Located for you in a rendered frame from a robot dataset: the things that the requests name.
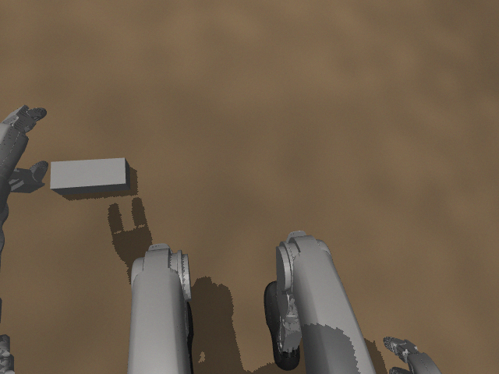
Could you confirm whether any carton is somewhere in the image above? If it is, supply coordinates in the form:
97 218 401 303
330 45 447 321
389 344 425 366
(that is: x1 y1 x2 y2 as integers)
50 158 130 195

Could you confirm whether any right robot foot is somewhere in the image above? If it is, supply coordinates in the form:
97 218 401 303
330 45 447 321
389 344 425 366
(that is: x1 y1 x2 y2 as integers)
264 281 300 371

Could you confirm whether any left robot arm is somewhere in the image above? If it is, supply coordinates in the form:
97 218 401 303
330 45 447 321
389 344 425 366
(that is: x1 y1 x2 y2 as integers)
0 176 15 374

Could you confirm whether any left robot hand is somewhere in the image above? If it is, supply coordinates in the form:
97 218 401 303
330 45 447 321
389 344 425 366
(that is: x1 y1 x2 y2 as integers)
0 105 48 193

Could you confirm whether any right robot hand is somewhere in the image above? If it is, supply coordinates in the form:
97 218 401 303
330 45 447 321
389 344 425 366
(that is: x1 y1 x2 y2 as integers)
383 337 442 374

